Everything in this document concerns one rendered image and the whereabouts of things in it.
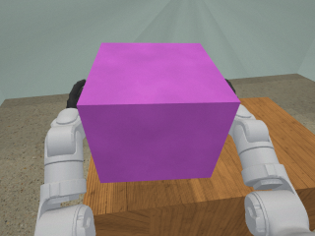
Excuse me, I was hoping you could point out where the robot left hand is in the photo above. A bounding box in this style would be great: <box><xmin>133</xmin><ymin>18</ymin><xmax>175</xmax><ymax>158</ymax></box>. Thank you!
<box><xmin>66</xmin><ymin>79</ymin><xmax>86</xmax><ymax>109</ymax></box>

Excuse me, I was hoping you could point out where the robot left forearm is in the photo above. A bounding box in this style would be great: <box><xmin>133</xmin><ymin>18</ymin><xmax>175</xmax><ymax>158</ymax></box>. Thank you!
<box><xmin>33</xmin><ymin>108</ymin><xmax>87</xmax><ymax>236</ymax></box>

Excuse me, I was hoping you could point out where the robot right forearm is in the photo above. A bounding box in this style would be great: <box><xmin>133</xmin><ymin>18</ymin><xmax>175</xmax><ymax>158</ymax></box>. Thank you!
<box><xmin>228</xmin><ymin>104</ymin><xmax>309</xmax><ymax>228</ymax></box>

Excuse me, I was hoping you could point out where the carton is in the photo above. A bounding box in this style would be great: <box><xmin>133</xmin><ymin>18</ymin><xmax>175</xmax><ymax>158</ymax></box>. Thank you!
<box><xmin>76</xmin><ymin>42</ymin><xmax>241</xmax><ymax>184</ymax></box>

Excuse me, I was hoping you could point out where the robot left upper arm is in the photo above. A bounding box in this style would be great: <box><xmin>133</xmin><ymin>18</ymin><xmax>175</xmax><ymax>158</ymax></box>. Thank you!
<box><xmin>35</xmin><ymin>204</ymin><xmax>96</xmax><ymax>236</ymax></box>

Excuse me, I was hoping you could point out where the robot right upper arm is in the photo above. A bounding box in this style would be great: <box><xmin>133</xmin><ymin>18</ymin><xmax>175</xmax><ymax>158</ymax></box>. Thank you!
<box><xmin>244</xmin><ymin>189</ymin><xmax>315</xmax><ymax>236</ymax></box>

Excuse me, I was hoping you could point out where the pedestal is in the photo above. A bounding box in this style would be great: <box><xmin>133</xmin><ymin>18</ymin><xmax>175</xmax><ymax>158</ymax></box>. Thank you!
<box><xmin>83</xmin><ymin>97</ymin><xmax>315</xmax><ymax>236</ymax></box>

